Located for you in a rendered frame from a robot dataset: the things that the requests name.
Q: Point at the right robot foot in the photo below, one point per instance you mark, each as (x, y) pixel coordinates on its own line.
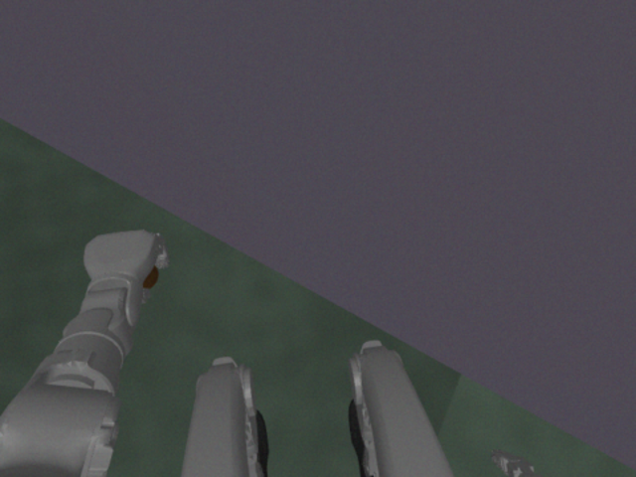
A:
(357, 439)

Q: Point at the right robot hand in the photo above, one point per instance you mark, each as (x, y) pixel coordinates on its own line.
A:
(512, 465)

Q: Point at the tin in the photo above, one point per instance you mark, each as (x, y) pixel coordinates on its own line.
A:
(151, 279)

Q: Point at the left robot arm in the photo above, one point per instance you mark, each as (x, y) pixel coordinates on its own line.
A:
(63, 422)

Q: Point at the left robot hand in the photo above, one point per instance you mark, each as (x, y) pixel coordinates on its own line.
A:
(133, 253)

